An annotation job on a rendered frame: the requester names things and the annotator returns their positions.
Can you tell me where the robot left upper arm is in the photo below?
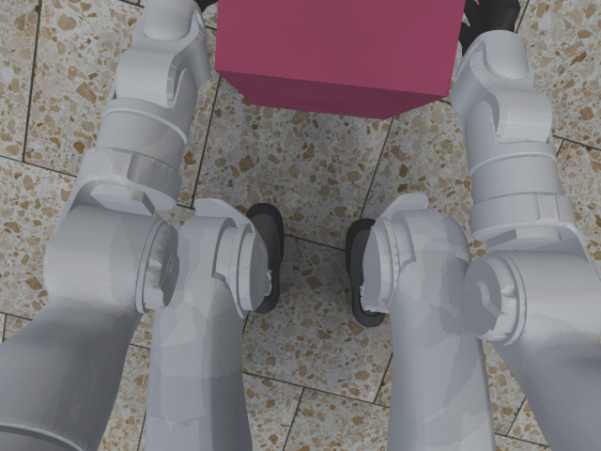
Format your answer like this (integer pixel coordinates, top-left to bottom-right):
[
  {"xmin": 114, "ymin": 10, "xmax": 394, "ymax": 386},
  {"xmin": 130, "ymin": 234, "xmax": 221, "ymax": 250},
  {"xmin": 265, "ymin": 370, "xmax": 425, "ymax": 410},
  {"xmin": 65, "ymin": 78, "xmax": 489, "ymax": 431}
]
[{"xmin": 0, "ymin": 205, "xmax": 179, "ymax": 451}]

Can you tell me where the right robot foot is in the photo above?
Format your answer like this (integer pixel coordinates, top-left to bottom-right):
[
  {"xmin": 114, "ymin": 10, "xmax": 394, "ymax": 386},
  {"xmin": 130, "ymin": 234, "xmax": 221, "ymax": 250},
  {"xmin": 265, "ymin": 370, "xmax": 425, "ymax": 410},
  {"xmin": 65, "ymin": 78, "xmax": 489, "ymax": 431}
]
[{"xmin": 346, "ymin": 218, "xmax": 385, "ymax": 328}]

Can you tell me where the robot right upper arm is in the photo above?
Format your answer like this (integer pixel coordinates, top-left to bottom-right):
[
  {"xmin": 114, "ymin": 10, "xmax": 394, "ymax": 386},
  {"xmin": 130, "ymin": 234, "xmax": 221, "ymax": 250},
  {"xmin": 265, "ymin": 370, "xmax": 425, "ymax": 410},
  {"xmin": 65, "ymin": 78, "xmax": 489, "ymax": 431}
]
[{"xmin": 460, "ymin": 250, "xmax": 601, "ymax": 451}]

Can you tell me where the left robot forearm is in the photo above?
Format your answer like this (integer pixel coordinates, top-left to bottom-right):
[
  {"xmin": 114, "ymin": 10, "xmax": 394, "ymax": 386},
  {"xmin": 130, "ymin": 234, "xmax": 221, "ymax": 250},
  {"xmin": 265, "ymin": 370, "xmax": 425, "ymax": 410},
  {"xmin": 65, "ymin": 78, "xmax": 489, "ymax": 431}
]
[{"xmin": 43, "ymin": 0, "xmax": 211, "ymax": 294}]

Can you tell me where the right robot forearm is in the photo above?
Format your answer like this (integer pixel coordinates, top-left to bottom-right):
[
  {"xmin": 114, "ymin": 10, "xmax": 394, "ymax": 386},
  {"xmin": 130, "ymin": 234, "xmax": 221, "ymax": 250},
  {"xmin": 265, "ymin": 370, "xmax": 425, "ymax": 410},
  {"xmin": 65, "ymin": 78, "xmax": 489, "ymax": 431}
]
[{"xmin": 449, "ymin": 30, "xmax": 601, "ymax": 281}]

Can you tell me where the robot right hand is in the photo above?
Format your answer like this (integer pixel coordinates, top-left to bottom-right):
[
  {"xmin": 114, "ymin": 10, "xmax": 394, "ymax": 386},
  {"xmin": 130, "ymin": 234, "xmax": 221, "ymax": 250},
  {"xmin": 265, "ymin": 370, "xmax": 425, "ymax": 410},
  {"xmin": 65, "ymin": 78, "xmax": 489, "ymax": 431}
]
[{"xmin": 458, "ymin": 0, "xmax": 520, "ymax": 58}]

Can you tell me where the carton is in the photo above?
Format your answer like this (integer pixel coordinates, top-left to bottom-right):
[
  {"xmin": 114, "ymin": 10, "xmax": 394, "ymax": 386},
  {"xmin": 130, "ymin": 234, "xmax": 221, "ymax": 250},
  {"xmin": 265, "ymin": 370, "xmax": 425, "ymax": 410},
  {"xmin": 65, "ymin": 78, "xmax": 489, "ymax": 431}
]
[{"xmin": 215, "ymin": 0, "xmax": 466, "ymax": 119}]

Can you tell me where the right robot shin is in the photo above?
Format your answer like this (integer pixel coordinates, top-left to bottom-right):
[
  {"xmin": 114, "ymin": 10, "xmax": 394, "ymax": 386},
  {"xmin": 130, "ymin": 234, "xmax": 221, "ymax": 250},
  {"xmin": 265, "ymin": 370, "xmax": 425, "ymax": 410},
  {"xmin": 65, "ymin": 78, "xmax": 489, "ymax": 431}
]
[{"xmin": 360, "ymin": 193, "xmax": 470, "ymax": 313}]

